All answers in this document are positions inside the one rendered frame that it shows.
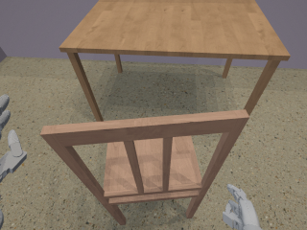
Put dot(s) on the robot left hand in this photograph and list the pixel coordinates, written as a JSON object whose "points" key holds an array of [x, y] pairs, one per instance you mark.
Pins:
{"points": [[14, 158]]}

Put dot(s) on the chair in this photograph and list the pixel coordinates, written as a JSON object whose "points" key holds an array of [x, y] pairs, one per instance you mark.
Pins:
{"points": [[148, 159]]}

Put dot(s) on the table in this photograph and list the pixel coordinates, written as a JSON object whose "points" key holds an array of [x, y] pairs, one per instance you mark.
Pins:
{"points": [[232, 29]]}

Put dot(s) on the robot right hand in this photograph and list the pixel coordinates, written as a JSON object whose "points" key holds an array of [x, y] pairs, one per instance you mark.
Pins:
{"points": [[244, 212]]}

